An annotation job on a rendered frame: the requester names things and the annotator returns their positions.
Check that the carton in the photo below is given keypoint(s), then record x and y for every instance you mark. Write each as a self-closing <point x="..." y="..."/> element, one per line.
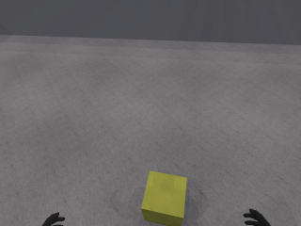
<point x="164" y="199"/>

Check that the left robot hand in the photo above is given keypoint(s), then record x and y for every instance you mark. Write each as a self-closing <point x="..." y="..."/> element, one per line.
<point x="53" y="219"/>

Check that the right robot hand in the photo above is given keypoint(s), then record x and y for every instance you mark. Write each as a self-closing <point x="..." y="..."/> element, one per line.
<point x="261" y="221"/>

